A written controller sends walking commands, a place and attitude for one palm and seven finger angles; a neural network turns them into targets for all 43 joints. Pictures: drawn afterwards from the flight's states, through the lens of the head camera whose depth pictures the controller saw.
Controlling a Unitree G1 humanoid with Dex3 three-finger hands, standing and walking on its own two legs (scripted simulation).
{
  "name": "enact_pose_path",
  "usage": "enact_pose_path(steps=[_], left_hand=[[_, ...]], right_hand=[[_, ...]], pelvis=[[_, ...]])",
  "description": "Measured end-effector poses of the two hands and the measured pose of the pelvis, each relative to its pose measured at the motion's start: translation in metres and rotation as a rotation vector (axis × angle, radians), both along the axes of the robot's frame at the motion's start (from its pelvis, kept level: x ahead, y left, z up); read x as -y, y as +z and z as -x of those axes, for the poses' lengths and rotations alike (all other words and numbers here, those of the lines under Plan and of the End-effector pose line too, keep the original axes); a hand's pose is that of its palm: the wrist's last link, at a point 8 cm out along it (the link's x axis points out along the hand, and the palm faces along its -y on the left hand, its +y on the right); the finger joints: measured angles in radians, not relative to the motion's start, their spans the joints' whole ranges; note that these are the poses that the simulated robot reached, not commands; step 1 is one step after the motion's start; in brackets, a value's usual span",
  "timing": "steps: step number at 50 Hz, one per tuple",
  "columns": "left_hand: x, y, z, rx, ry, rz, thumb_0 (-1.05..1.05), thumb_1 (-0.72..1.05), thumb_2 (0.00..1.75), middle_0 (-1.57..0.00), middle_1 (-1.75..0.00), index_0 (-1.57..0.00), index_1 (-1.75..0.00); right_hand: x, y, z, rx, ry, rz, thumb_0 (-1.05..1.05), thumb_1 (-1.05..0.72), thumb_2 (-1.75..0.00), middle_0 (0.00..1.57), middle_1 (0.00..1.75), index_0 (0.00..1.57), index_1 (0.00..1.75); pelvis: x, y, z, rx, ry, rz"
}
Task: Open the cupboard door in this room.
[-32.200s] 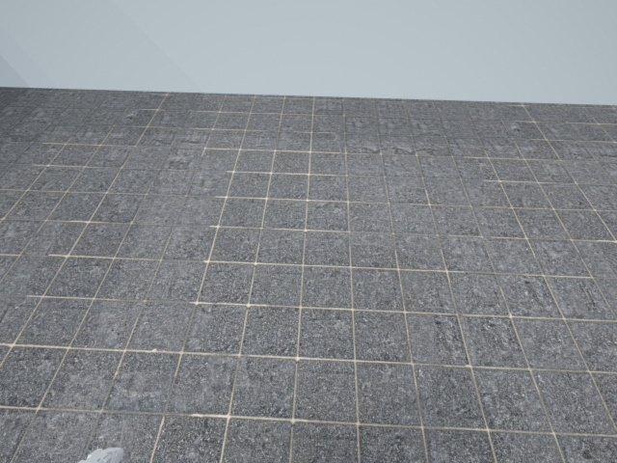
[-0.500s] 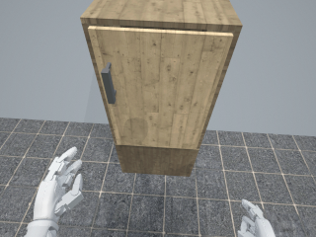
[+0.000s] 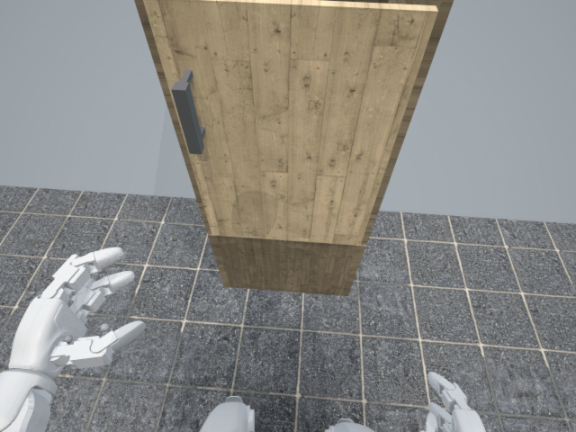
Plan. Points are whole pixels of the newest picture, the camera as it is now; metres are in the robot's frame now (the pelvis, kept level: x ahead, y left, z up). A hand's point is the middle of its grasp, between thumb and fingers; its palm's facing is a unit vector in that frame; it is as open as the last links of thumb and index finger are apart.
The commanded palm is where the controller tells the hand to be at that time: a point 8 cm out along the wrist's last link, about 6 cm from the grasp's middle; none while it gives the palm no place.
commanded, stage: raise the hand with hooked fingers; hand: left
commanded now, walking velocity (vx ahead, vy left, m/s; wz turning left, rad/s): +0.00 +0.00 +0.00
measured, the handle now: (192, 113) +0.59 +0.19 +0.10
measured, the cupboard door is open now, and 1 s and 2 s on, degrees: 0 0 0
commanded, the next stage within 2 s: move the hooked fingers beside the handle in 1.34 s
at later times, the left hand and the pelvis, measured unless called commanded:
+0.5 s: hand (58, 289) +0.27 +0.29 +0.09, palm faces +0.00 -1.00 -0.05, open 13.5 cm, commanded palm +0.24 +0.34 +0.09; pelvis +0.01 +0.04 +0.02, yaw +0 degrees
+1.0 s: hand (35, 253) +0.30 +0.31 +0.12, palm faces -0.02 -1.00 -0.02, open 14.0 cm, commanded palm +0.27 +0.36 +0.12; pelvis +0.01 +0.04 +0.04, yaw +0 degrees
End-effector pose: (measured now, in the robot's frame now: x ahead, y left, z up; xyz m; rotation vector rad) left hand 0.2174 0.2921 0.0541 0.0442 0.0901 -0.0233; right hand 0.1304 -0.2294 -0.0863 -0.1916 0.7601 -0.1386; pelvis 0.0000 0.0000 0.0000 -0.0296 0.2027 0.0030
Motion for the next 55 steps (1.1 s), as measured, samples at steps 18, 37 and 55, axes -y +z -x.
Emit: enact_pose_path(steps=[18,37,55], left_hand=[[-0.032,0.021,-0.019,0.067,0.009,-0.003,0.0,-0.21,0.42,-0.28,-1.01,-0.28,-1.01],[-0.074,0.054,-0.043,0.068,0.03,0.007,-0.01,-0.49,0.3,-0.3,-1.19,-0.3,-1.19],[-0.067,0.06,-0.059,0.06,0.004,0.025,-0.01,-0.5,0.3,-0.3,-1.19,-0.3,-1.2]], right_hand=[[-0.008,0.042,-0.02,0.079,0.015,0.096,0.02,-0.9,-0.9,0.2,0.3,0.2,0.3],[-0.041,0.054,-0.036,0.083,0.082,0.058,0.01,-0.9,-0.9,0.21,0.3,0.2,0.3],[-0.01,0.054,-0.003,0.02,0.006,0.088,0.02,-0.9,-0.9,0.2,0.3,0.2,0.3]], pelvis=[[-0.032,0.017,-0.007,0.032,0.001,0.013],[-0.042,0.03,-0.009,0.076,0.013,0.02],[-0.034,0.036,-0.007,0.083,-0.003,0.01]])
